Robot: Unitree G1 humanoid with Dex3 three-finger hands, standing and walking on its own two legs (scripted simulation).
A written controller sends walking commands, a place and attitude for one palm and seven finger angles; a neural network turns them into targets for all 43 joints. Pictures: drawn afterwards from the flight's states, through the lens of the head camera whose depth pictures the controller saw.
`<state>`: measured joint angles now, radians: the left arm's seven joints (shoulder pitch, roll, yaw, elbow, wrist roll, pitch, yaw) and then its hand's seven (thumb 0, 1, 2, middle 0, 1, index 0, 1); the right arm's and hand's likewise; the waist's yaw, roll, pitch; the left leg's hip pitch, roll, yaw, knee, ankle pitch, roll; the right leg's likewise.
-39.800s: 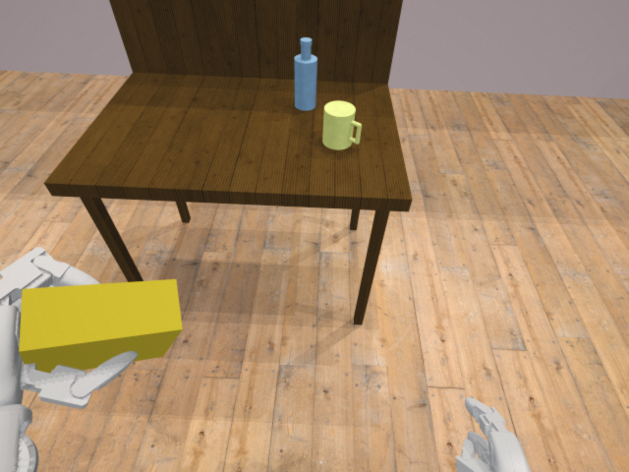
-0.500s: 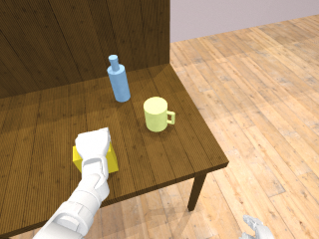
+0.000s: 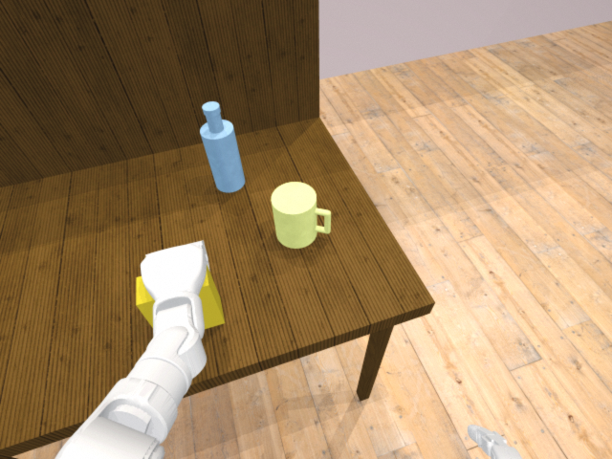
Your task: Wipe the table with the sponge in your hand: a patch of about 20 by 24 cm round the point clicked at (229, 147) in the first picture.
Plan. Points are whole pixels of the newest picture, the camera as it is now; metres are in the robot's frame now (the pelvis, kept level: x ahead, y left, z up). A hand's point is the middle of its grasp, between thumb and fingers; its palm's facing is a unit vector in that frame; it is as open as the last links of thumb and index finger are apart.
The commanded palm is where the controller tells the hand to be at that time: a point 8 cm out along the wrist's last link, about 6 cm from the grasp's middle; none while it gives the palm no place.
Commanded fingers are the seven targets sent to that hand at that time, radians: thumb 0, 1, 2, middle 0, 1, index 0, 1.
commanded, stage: slide back across to the middle lane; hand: left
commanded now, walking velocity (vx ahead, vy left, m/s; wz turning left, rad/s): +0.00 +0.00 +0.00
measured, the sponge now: (187, 309) +0.34 +0.23 -0.06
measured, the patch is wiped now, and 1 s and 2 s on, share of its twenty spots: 1.00 1.00 1.00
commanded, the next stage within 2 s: wipe forward along the middle lane in 0.68 s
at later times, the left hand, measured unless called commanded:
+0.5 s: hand (155, 300) +0.33 +0.26 -0.01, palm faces -0.07 -0.04 -1.00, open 9.6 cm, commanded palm +0.29 +0.25 +0.03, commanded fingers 0.00 0.10 1.30 -1.20 -1.60 -1.20 -1.60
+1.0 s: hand (136, 302) +0.32 +0.29 -0.01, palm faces -0.10 +0.00 -0.99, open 9.6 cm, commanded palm +0.31 +0.28 +0.02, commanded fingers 0.00 0.10 1.30 -1.20 -1.60 -1.20 -1.60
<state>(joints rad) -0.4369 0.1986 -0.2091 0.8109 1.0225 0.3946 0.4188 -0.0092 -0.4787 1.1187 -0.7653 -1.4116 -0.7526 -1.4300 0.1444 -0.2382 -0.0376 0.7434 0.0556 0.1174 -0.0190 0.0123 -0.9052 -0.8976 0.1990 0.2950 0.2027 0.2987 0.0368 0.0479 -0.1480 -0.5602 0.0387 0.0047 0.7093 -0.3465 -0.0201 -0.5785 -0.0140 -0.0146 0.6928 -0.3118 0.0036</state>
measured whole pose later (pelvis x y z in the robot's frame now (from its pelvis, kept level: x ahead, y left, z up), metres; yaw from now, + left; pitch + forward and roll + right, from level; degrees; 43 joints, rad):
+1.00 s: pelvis +0.01 +0.00 +0.00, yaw +1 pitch +10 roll -1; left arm -0.28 0.34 -0.07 0.65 1.06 0.25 0.34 -0.01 -0.49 1.12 -0.79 -1.39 -0.78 -1.40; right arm 0.12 -0.25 -0.04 0.73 0.05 0.08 -0.04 0.01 -0.90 -0.90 0.20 0.30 0.20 0.30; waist 0.05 0.05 -0.11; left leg -0.51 0.03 -0.01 0.69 -0.36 -0.02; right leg -0.53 -0.02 -0.03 0.67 -0.32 0.00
